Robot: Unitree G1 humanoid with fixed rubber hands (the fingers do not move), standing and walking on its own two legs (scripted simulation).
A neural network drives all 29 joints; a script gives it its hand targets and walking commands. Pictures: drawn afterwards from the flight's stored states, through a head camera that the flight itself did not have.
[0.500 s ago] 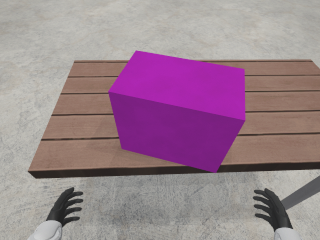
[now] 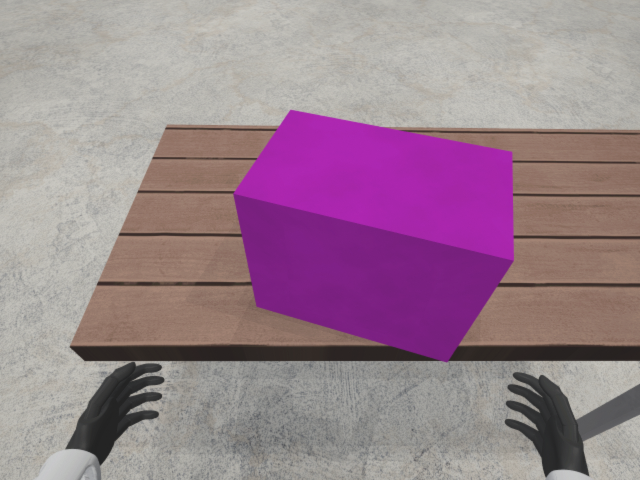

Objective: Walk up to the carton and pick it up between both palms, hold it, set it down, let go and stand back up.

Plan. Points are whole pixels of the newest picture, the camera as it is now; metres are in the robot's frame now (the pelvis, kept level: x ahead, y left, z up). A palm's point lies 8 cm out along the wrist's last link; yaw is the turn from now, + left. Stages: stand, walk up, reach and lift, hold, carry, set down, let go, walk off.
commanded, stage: reach and lift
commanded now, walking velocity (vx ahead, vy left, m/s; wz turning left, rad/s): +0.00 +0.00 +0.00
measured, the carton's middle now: (370, 238) +0.41 -0.04 +0.06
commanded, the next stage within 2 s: none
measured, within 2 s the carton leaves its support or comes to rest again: neither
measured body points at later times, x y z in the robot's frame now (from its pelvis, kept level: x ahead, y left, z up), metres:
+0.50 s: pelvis +0.00 +0.00 +0.00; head +0.00 +0.01 +0.45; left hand +0.19 +0.27 +0.04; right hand +0.17 -0.22 +0.04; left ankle +0.01 +0.11 -0.75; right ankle -0.01 -0.15 -0.75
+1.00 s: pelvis +0.02 +0.00 +0.00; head +0.02 +0.01 +0.45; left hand +0.27 +0.26 +0.09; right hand +0.22 -0.23 +0.08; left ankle +0.01 +0.11 -0.75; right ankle -0.01 -0.15 -0.75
